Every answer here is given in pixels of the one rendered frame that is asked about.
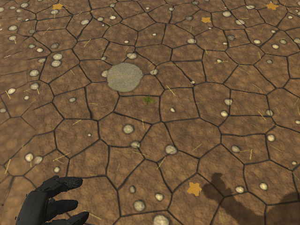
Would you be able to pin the left robot hand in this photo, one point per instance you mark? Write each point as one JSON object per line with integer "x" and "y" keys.
{"x": 37, "y": 208}

